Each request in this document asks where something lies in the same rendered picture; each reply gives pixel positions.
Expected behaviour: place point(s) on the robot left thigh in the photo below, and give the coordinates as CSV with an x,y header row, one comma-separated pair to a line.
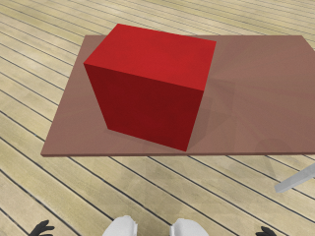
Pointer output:
x,y
122,226

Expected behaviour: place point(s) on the left robot hand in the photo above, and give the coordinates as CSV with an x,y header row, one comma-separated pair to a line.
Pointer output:
x,y
41,228

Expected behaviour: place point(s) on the robot right thigh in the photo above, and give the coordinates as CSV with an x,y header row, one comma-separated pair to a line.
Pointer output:
x,y
187,227

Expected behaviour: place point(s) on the carton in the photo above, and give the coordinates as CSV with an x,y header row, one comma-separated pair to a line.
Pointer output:
x,y
149,83

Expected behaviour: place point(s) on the table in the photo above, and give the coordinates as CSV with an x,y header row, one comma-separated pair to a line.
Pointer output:
x,y
259,99

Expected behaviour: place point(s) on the robot thigh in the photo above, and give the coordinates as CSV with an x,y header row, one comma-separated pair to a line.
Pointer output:
x,y
122,226
187,227

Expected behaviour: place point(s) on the right robot hand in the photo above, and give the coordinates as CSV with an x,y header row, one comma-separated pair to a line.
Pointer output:
x,y
267,232

